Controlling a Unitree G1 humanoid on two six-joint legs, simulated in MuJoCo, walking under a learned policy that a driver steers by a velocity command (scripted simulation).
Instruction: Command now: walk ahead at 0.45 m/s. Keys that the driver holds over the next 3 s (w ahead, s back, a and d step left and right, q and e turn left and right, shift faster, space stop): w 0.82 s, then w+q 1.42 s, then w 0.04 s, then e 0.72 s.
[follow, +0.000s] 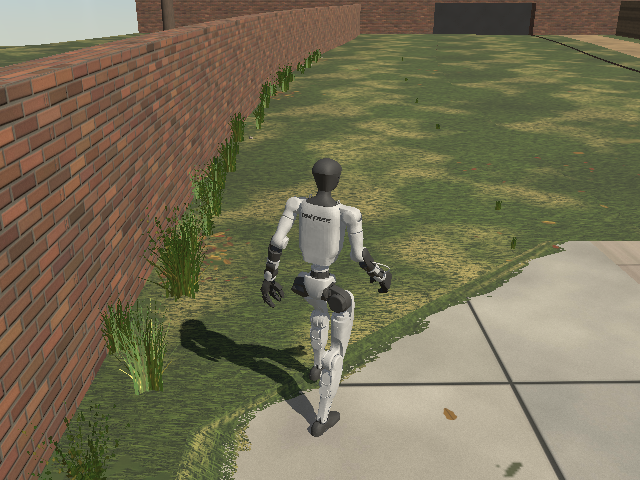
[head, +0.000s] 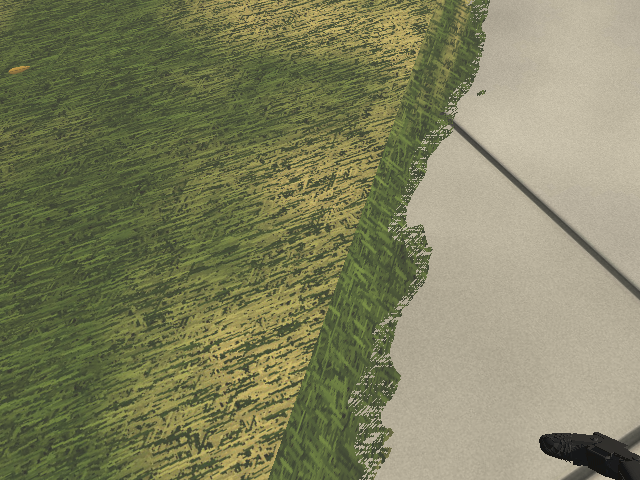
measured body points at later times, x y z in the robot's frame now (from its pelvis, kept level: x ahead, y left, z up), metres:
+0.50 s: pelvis +0.28 +0.04 +0.01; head +0.30 +0.05 +0.46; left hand +0.47 +0.29 -0.09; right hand +0.28 -0.23 -0.12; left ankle +0.21 +0.13 -0.74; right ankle +0.48 -0.14 -0.68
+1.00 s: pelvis +0.57 -0.01 +0.01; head +0.59 -0.01 +0.46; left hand +0.59 +0.27 -0.12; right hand +0.74 -0.26 -0.10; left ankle +0.74 +0.18 -0.67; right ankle +0.52 -0.10 -0.74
